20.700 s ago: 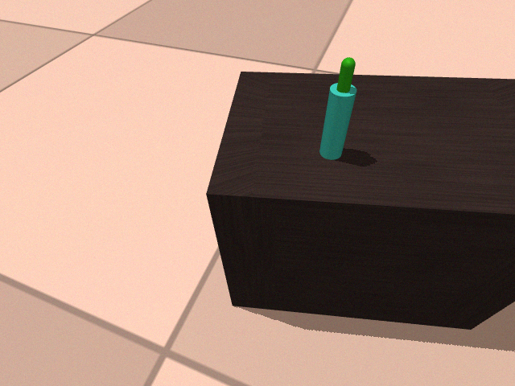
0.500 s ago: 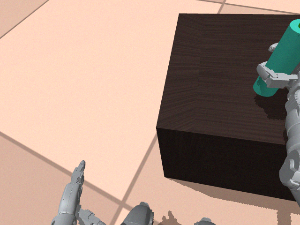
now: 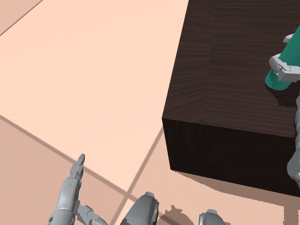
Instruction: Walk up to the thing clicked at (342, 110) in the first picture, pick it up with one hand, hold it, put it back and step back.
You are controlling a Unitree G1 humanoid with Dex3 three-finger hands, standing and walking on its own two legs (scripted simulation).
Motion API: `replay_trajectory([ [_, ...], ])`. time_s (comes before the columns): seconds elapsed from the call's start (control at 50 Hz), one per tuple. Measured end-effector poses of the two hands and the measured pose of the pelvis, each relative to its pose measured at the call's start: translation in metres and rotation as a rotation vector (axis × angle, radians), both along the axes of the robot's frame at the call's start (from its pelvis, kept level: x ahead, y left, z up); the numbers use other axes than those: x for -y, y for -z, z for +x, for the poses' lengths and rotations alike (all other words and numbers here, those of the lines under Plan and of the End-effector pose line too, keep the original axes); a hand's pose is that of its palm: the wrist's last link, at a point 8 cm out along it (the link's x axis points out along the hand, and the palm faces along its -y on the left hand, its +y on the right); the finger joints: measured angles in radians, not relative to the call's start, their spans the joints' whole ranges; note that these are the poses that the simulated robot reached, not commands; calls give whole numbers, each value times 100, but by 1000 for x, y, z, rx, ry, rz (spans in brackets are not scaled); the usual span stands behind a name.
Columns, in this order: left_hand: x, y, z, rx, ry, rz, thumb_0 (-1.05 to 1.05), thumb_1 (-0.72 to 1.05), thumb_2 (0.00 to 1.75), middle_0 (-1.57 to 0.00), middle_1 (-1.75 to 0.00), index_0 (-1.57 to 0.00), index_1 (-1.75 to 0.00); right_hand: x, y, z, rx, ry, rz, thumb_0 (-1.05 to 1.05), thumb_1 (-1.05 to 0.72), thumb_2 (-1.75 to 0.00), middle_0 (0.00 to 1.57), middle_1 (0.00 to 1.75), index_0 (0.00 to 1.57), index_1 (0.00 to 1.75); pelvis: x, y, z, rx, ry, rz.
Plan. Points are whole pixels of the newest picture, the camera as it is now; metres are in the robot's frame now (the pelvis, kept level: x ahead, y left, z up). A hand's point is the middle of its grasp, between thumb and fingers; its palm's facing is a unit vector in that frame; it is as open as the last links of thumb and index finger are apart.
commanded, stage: lower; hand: right
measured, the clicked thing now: out of the picture +0.53 -0.21 +0.14
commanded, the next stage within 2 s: loosen in 0.34 s
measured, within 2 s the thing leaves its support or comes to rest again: rests again in 0.14 s
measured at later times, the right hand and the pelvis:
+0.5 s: hand (285, 63) +0.54 -0.21 +0.08, palm faces +0.17 +0.99 +0.02, open 8.0 cm; pelvis +0.00 +0.00 -0.01, yaw +0 degrees
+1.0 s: hand (285, 62) +0.54 -0.21 +0.08, palm faces +0.17 +0.99 +0.02, open 10.3 cm; pelvis +0.00 +0.00 -0.02, yaw +0 degrees
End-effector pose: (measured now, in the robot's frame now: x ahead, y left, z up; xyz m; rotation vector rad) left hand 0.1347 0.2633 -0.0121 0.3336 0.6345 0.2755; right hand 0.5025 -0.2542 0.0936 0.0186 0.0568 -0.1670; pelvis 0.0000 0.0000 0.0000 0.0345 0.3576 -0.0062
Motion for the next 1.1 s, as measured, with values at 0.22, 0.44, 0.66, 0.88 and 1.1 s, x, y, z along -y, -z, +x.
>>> replay_trajectory([
  [0.22,0,-2,0,0,2,32,-1,-54,6,-6,-4,-6,-5,-1,13,4,-4,-8,6,1,20,-118,82,112,84,112,2,5,0,-22,-1,7],
  [0.44,3,-2,5,15,9,35,-1,-54,6,-6,-4,-6,-5,1,18,7,10,3,8,1,20,-118,82,112,84,112,3,10,3,-33,1,11],
  [0.66,3,0,3,16,11,29,-1,-52,4,-6,-5,-7,-5,2,18,7,15,7,3,0,16,-102,86,101,88,101,2,14,-1,-39,2,11],
  [0.88,-1,1,-1,11,5,36,-1,-53,5,-6,-5,-7,-5,2,16,7,22,4,1,0,22,-62,95,81,96,81,0,16,-3,-41,2,11],
  [1.1,-3,0,-2,14,4,34,-1,-54,5,-6,-4,-6,-5,1,15,8,16,9,3,0,32,-33,79,55,79,56,-2,16,-4,-40,2,11],
])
